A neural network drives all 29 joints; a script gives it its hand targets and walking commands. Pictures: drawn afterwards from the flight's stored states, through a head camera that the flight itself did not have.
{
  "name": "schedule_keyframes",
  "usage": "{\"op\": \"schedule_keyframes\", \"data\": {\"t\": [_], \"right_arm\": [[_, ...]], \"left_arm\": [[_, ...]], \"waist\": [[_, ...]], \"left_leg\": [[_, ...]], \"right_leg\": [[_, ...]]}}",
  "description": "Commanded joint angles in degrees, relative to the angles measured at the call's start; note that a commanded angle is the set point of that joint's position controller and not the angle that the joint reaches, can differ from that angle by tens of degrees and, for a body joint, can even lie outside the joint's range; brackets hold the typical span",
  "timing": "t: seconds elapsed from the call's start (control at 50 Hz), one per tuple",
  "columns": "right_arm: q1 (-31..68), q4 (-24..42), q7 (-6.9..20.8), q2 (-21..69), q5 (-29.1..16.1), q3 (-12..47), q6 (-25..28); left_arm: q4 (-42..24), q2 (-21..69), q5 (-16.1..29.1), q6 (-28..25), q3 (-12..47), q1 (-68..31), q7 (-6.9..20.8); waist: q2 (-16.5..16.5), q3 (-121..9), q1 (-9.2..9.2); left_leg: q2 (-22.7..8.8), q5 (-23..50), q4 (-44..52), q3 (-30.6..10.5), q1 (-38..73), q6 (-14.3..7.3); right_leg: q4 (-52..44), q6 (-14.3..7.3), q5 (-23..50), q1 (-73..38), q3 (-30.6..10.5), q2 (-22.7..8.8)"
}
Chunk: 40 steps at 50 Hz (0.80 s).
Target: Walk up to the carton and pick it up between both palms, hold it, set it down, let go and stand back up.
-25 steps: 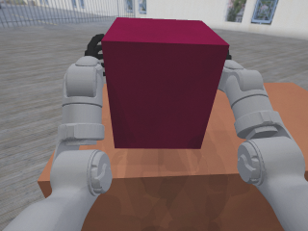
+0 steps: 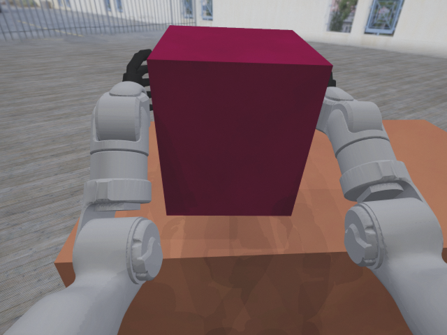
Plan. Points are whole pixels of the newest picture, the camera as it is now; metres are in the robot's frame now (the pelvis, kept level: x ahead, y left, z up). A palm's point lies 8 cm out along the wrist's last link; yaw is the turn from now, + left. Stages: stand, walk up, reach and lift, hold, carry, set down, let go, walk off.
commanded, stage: hold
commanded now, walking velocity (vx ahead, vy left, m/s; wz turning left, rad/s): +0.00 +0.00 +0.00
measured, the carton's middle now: (230, 120) +0.36 -0.01 +0.29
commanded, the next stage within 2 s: set down in 0.46 s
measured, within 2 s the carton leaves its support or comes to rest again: neither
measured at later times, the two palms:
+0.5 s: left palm (134, 96) +0.35 +0.14 +0.34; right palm (321, 99) +0.36 -0.16 +0.33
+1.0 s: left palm (133, 85) +0.37 +0.15 +0.35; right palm (319, 94) +0.37 -0.16 +0.33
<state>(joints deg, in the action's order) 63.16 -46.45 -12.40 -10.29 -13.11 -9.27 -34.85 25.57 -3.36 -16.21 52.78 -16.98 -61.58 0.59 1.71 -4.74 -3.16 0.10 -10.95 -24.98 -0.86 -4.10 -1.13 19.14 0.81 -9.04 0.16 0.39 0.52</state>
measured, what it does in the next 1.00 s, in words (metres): stands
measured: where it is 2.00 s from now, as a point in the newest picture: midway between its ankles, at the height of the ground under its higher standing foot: outside the picture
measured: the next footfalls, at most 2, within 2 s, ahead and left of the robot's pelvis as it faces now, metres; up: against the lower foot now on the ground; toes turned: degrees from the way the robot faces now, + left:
none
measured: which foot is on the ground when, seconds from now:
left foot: down 0.00-1.00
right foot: down 0.00-1.00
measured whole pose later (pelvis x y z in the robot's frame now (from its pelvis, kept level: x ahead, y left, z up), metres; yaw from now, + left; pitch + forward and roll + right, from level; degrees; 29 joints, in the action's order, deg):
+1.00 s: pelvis +0.00 +0.00 +0.00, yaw +0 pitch -9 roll -2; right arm 63.3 -51.0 -12.5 -9.2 -12.7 -9.3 -22.1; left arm 30.7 -3.7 -20.3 40.1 -19.1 -62.5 3.8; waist 1.7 -5.0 -3.2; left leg 0.1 -10.9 -24.5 -0.9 -4.1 -1.1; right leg 18.6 0.8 -9.0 0.1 0.4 0.5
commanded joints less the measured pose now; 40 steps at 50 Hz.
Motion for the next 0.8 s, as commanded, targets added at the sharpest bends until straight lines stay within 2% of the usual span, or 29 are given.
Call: {"op": "schedule_keyframes", "data": {"t": [0.0,0.44,0.46,0.5,0.54,0.66,0.72,0.78], "right_arm": [[62.2,17.3,7.4,35.9,-15.3,17.7,2.0],[62.2,17.1,7.4,36.0,-15.3,17.6,2.0],[54.5,22.6,6.3,38.2,-18.1,16.5,0.6],[57.5,24.3,5.8,38.4,-18.3,17.4,0.4],[59.1,25.0,5.6,38.0,-18.1,17.5,0.6],[61.2,19.0,6.7,36.6,-13.3,13.9,3.8],[59.6,15.6,7.7,35.9,-9.0,11.1,7.4],[54.7,9.2,8.5,34.2,-3.2,7.2,11.4]], "left_arm": [[2.1,34.6,11.5,-3.7,16.0,-44.0,8.8],[2.1,34.6,11.6,-3.8,16.1,-44.2,8.8],[-3.6,35.4,13.4,-2.8,19.1,-41.1,9.0],[-4.3,35.1,13.9,-2.8,18.7,-43.1,9.1],[-4.8,35.4,14.8,-3.2,19.2,-44.8,9.0],[-1.7,34.9,13.3,-6.9,17.0,-47.9,9.6],[0.5,32.6,10.5,-9.7,13.7,-47.8,10.7],[5.5,29.0,6.0,-12.4,9.0,-44.2,12.2]], "waist": [[-5.1,-21.0,-0.12],[-5.1,-20.9,-0.11],[-3.0,-19.5,-2.3],[-2.5,-20.2,-1.47],[-2.9,-21.5,-1.65],[-3.8,-21.3,-2.05],[-3.7,-19.2,-2.13],[-3.3,-14.1,-2.03]], "left_leg": [[-2.8,3.5,11.7,-2.3,-9.7,1.8],[-2.9,3.3,11.7,-2.4,-9.7,1.7],[0.5,10.1,10.0,0.7,-3.7,1.4],[1.1,10.8,8.9,1.2,-3.2,1.2],[1.0,10.8,8.3,1.1,-2.9,1.4],[-0.3,3.9,9.6,0.0,-4.7,1.5],[-1.0,-1.3,11.6,-0.1,-6.0,1.1],[-1.9,-6.9,14.5,0.1,-7.4,0.4]], "right_leg": [[-0.1,0.4,6.3,-9.6,-0.9,5.7],[-0.1,0.5,6.3,-9.5,-0.9,5.7],[-2.7,-0.1,5.3,-8.0,-1.7,5.5],[-3.0,-0.2,5.2,-6.8,-1.6,5.5],[-2.8,-0.4,5.4,-5.7,-1.5,5.6],[-3.0,-1.2,3.0,-4.7,-0.6,4.9],[-3.3,-1.1,1.3,-5.4,0.4,4.3],[-4.0,-0.9,-1.9,-6.2,1.6,3.5]]}}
